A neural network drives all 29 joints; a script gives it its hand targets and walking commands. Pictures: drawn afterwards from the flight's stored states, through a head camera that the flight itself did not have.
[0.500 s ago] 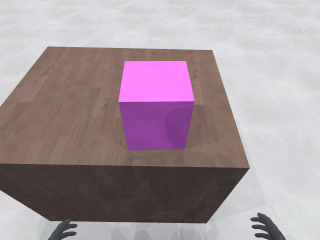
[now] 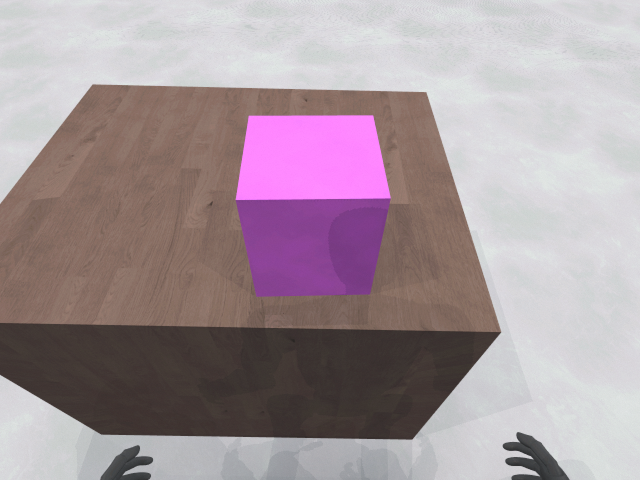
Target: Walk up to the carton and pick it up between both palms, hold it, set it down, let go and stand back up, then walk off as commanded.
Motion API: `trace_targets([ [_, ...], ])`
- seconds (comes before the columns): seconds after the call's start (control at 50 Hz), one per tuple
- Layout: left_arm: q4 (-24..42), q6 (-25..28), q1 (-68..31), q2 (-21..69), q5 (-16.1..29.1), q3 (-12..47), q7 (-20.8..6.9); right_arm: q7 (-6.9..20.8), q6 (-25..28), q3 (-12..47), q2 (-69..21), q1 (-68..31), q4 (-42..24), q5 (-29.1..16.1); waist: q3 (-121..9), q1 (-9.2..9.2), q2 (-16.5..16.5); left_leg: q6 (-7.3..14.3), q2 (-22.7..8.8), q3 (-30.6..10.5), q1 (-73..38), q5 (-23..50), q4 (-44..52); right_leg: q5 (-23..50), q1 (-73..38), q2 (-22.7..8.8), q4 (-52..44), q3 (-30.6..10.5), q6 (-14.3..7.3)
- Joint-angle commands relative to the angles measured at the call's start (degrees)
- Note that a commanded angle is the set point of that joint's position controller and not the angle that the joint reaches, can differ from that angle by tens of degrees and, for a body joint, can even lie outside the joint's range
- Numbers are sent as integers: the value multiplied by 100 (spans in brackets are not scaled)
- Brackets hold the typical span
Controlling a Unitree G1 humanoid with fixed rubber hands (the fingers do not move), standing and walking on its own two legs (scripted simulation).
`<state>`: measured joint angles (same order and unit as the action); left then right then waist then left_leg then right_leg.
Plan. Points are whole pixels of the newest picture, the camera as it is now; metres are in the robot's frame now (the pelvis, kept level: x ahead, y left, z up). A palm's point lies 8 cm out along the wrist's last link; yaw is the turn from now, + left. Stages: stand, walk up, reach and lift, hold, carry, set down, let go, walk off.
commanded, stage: walk off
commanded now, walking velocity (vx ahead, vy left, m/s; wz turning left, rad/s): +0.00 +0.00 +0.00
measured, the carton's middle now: (312, 209) +0.48 +0.01 +0.04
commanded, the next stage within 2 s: none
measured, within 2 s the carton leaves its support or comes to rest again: neither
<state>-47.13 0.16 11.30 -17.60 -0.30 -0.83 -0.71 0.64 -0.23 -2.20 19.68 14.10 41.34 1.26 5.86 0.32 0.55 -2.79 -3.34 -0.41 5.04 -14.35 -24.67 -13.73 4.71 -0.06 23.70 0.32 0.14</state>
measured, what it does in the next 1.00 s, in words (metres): walks backwards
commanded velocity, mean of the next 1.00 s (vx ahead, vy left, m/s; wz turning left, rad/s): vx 0.00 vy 0.00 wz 0.00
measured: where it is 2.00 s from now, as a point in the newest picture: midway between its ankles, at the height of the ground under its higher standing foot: outside the picture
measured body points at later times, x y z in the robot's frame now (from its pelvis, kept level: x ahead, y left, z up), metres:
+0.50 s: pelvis -0.07 +0.06 -0.02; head -0.01 +0.08 +0.42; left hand +0.04 +0.34 -0.16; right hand +0.01 -0.26 -0.12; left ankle -0.04 +0.13 -0.74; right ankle -0.02 -0.12 -0.71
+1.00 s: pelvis -0.21 +0.02 -0.04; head -0.17 +0.04 +0.41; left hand -0.15 +0.34 -0.17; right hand -0.09 -0.28 -0.13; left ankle -0.04 +0.13 -0.74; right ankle -0.21 -0.12 -0.69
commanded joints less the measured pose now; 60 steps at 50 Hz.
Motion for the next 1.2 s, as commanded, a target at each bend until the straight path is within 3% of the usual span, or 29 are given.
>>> trace_targets([
  [0.0, -61, 197, -249, -1516, -29, -364, 35, -83, 151, -275, 1063, -269, 189, -71, -443, -9, 69, 407, -330, -269, -39, 1321, 399, 1346, 298, -611, -517, -479, -259],
  [0.06, 32, 181, -434, -1447, -11, -386, 36, -81, 160, -304, 1253, -331, 245, -21, -422, -68, 64, 393, -383, -306, 62, 1194, 451, 1193, 317, -627, -451, -424, -248],
  [0.08, 249, 78, -128, -1684, -39, -509, 110, -100, 40, -448, 1534, -274, 103, -24, 87, -20, 111, 614, -205, -146, 863, 2512, -375, 2759, 673, -667, 220, -618, -371],
  [0.18, 535, -47, 65, -1911, -49, -668, 161, -106, -86, -477, 1196, 85, -38, -100, -477, 10, -526, 631, 203, 27, 703, 1607, -1572, 3231, 848, -1258, 177, -1093, -1076],
  [0.26, 754, -121, -318, -1932, -131, -689, 167, -75, -184, -550, 1275, 279, -53, -85, -222, 97, -1101, 664, 442, -83, 1062, -1393, -2485, 2666, 1293, -1653, -132, -1419, -1464],
  [0.34, 922, -194, -723, -1877, -110, -600, 154, -89, -180, -542, 1295, 843, 46, -67, -356, 429, -676, 712, 345, -179, 403, -239, -1178, 1894, 1678, -1271, 883, -1045, -1059],
  [0.36, 886, -227, -674, -1790, -69, -591, 156, -113, -148, -553, 1427, 802, 51, -54, -390, 408, -145, 778, -35, -544, 535, 997, -581, 1565, 1465, -799, 1690, -729, -808],
  [0.4, 798, -340, -352, -1453, -9, -571, 227, -148, -81, -578, 1799, 437, -135, 61, -524, 294, 1112, 1263, -1504, -2479, 426, 3219, 375, -1775, 1936, 577, 3617, -759, -233],
  [0.44, 763, -473, -38, -1521, -23, -632, 262, -206, -73, -613, 2070, 224, -295, 18, -645, 237, 1153, 1190, -1608, -2937, 1119, 2413, 664, -1829, 1893, 793, 4407, -1335, -155],
  [0.48, 525, -472, 74, -1689, 15, -661, 268, -265, -100, -600, 1871, -237, -439, 71, -189, 89, 658, 834, -1275, -2451, 1296, 1415, 643, -1299, 2050, 852, 4716, -1654, -211],
  [0.5, 378, -485, 309, -1699, 70, -664, 260, -273, -113, -553, 1730, -432, -472, 95, -202, -89, 533, 704, -1095, -2044, 992, 1354, 419, -1149, 2161, 851, 4791, -1681, -194],
  [0.56, 401, -478, 304, -1714, 39, -670, 288, -312, -110, -551, 1642, -466, -397, 73, 65, 33, 644, 669, -1006, -1970, 859, 515, 580, -866, 2292, 988, 4975, -1311, -106],
  [0.62, 465, -404, 185, -1614, 29, -618, 263, -326, -89, -527, 1452, -311, -428, 91, 51, 151, 465, 862, -1069, -1884, 504, 1195, 393, -1063, 2478, 889, 4709, -1283, -29],
  [0.64, 400, -386, 347, -1598, 44, -601, 249, -337, -78, -532, 1508, -208, -407, 77, -163, 150, 599, 669, -1066, -1853, 80, 1221, 372, -987, 2538, 895, 4528, -1323, -34],
  [0.66, 423, -341, 248, -1592, 47, -605, 261, -350, -87, -558, 1506, -174, -375, 57, -248, 201, 638, 918, -1106, -1874, -133, 1294, 268, -1069, 2620, 872, 4487, -1339, -26],
  [0.68, 347, -353, 389, -1625, 60, -610, 244, -367, -96, -531, 1493, -154, -385, 15, -369, 147, 457, 579, -990, -1825, -201, 1299, 304, -962, 2526, 934, 4404, -1447, -41],
  [0.72, 273, -371, 529, -1679, 32, -639, 230, -347, -101, -550, 1520, -165, -409, 0, -494, 130, 340, 558, -1071, -1916, 129, 601, 541, -1025, 2229, 883, 4349, -1260, -65],
  [0.74, 354, -384, 488, -1695, 7, -655, 217, -331, -83, -573, 1500, -347, -392, 43, -469, 127, 577, 841, -1108, -2063, 301, -164, 598, -1066, 2182, 792, 4397, -1175, -35],
  [0.8, 227, -425, 692, -1797, -12, -664, 191, -289, -138, -606, 1623, -580, -426, 29, -380, 76, 617, 1009, -1139, -2009, 887, -1293, 1024, -1107, 1842, 762, 4478, -1006, -82],
  [0.86, 188, -414, 955, -1739, -35, -650, 175, -234, -177, -568, 1618, -808, -466, 47, -351, -6, 947, 1481, -1243, -1956, 1285, -1416, 898, -1303, 1621, 638, 4307, -801, -40],
  [0.98, 86, -345, 1608, -1740, -45, -691, 91, -215, -283, -618, 1840, -993, -577, 179, -450, -270, 1075, 1372, -1234, -1711, 2246, -1720, 565, -1781, 823, 122, 2249, -528, -261],
  [1.02, -16, -323, 1963, -1757, -57, -782, 115, -192, -368, -655, 1781, -1275, -542, 180, -130, -557, 968, 1007, -624, -1266, 3114, -2020, -570, -1686, 401, -129, 1080, -1014, -400],
  [1.04, 17, -288, 1663, -1906, -94, -806, 122, -206, -415, -611, 1654, -1172, -520, 152, 197, -505, -19, 787, 31, -794, 3719, -2131, -1917, -2368, 818, -464, 302, -1959, -533],
  [1.06, 264, -224, 986, -2339, -221, -785, 150, -172, -448, -587, 1457, -703, -389, 32, 379, -258, -1930, 443, 1272, -218, 3612, -1801, -3815, -3331, 2267, -1502, -1066, -4184, -908],
  [1.08, 550, -254, 148, -2601, -296, -863, 185, -250, -469, -735, 1621, -663, -302, -13, 663, -117, -1508, 326, 1400, -1292, 2953, -1631, -4797, -4188, 3720, -1689, -1632, -4927, -1129],
  [1.1, 640, -225, -286, -2678, -277, -864, 234, -224, -460, -815, 1881, -641, -206, -18, 785, 0, -1287, 323, 1296, -1642, 2531, -1305, -4989, -4382, 4166, -1640, -1794, -5107, -1005],
  [1.14, 698, -114, -772, -2303, -251, -782, 280, -159, -507, -733, 1751, -361, 23, -127, 1146, 290, -891, 345, 1407, -1759, 2787, -616, -5405, -3500, 3875, -967, -1361, -3911, -507],
  [1.16, 734, -103, -948, -2187, -242, -809, 266, -167, -502, -702, 1790, 80, 152, -164, 812, 362, -1128, 292, 1562, -1671, 2812, -629, -5549, -2965, 3427, -732, -979, -3239, -393],
  [1.18, 794, -82, -877, -2231, -259, -867, 290, -133, -511, -710, 1899, 388, 107, -164, 481, 317, -941, 233, 1759, -1660, 2805, -686, -5712, -2806, 2830, -840, -791, -3010, -360],
])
